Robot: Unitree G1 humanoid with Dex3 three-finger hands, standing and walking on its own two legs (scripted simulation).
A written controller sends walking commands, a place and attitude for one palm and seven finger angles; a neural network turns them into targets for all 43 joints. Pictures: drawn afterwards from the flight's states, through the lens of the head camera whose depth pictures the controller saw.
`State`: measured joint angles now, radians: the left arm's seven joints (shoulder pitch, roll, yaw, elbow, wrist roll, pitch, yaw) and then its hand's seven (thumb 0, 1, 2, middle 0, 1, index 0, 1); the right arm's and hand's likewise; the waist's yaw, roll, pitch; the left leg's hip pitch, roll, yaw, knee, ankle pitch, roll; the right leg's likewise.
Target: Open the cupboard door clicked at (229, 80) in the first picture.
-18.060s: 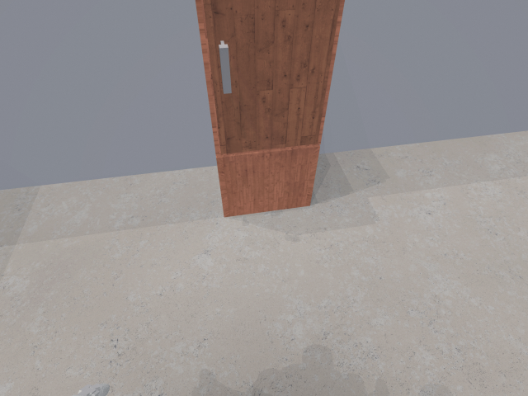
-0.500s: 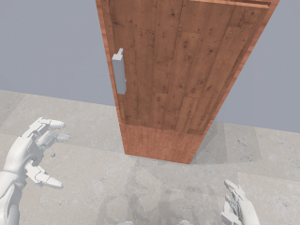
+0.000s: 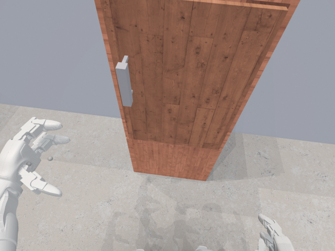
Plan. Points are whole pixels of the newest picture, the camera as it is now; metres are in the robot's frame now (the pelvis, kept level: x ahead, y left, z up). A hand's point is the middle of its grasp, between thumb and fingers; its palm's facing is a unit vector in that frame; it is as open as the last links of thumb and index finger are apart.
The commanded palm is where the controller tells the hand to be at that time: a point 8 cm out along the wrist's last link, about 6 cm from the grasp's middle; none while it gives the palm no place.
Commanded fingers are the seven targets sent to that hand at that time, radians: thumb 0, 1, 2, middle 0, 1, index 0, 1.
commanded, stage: raise the hand with hooked fingers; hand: left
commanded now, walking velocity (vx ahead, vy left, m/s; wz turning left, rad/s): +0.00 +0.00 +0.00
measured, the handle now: (126, 81) +0.56 +0.16 +0.06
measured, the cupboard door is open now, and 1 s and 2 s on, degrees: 0 0 0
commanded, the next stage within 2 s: move the hooked fingers beside the handle in 0.18 s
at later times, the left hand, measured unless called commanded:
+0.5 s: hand (58, 149) +0.31 +0.26 +0.07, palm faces -0.05 -1.00 -0.02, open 14.0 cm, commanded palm +0.29 +0.31 +0.07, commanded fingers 0.00 -0.50 0.30 -0.30 -1.20 -0.30 -1.20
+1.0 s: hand (78, 124) +0.38 +0.24 +0.07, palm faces -0.08 -1.00 -0.01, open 14.0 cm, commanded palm +0.37 +0.29 +0.07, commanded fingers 0.00 -0.50 0.30 -0.30 -1.20 -0.30 -1.20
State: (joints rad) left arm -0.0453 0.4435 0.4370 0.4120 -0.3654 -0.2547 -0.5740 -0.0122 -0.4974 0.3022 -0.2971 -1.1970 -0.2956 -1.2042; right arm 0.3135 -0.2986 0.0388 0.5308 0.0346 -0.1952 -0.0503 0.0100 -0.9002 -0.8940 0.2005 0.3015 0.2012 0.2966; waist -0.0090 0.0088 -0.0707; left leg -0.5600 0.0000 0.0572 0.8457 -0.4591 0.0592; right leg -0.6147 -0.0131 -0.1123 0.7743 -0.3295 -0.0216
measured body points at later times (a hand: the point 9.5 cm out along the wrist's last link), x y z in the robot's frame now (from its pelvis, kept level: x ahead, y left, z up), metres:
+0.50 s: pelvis -0.01 -0.01 +0.00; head +0.05 +0.00 +0.44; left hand +0.31 +0.32 +0.07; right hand +0.15 -0.26 -0.08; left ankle -0.02 +0.07 -0.70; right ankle +0.03 -0.11 -0.70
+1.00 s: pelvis +0.00 -0.01 +0.00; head +0.08 +0.01 +0.44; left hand +0.38 +0.30 +0.07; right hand +0.09 -0.27 -0.10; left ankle -0.02 +0.07 -0.70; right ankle +0.03 -0.11 -0.70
